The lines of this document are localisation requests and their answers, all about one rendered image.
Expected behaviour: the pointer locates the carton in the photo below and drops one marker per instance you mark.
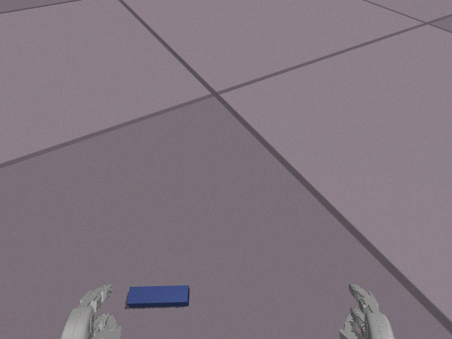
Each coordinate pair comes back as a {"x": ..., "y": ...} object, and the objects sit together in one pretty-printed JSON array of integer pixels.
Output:
[{"x": 159, "y": 296}]

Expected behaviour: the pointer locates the left robot hand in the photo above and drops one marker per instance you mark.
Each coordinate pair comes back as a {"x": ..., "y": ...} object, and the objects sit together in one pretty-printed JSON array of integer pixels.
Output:
[{"x": 80, "y": 323}]

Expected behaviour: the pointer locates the right robot hand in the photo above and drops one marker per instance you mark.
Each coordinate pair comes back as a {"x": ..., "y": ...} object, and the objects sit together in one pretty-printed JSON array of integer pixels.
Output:
[{"x": 373, "y": 324}]

